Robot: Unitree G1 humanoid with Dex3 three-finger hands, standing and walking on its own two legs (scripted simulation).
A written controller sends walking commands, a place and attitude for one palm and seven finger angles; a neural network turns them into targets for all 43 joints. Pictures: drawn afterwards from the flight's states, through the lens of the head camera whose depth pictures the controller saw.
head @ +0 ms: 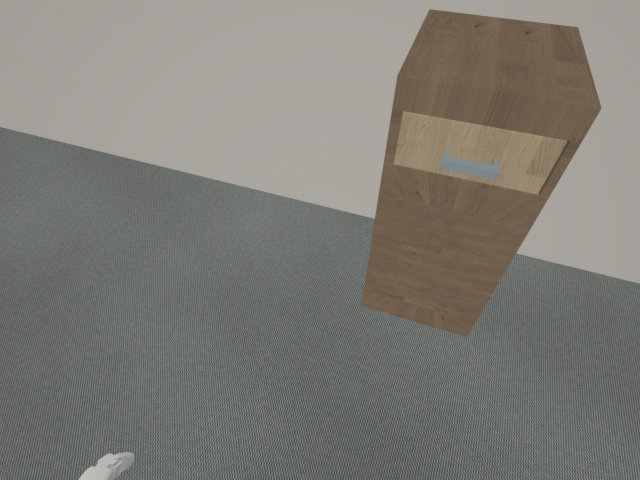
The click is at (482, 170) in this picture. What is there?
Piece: drawer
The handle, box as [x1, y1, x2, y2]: [440, 148, 499, 180]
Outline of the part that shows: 446,148 441,161 440,168 496,180 499,173 499,167 497,165 498,158 494,157 492,164 489,165 449,157 448,154 450,148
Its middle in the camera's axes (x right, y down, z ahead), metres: +0.33 -0.17 +0.86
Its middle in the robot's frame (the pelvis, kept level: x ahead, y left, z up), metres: +0.77 -0.29 -0.04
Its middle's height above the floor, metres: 0.73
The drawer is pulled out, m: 0.00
